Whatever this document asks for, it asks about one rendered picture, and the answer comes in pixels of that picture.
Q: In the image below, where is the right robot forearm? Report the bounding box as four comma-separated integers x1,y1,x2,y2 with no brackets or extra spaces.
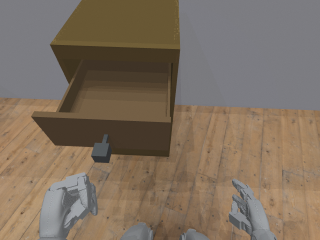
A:
250,229,277,240

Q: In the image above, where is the right robot hand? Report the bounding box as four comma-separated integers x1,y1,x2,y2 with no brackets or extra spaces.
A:
229,178,270,236

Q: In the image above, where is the right robot shin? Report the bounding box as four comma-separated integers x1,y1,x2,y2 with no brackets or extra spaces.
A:
185,229,196,234

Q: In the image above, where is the drawer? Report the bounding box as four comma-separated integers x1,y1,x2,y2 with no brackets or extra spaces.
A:
31,59,171,151

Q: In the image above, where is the left robot shin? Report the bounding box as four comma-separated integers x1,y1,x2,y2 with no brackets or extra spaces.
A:
137,222,147,226

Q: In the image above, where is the cabinet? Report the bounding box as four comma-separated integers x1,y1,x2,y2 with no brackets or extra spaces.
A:
50,0,180,157

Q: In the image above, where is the robot shin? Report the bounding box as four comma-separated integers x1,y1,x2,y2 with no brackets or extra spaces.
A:
137,222,147,226
185,229,196,234

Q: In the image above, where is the left robot hand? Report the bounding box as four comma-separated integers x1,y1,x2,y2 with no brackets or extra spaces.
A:
39,172,98,239

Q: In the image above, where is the handle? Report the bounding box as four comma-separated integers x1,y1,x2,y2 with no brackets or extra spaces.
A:
91,134,112,163

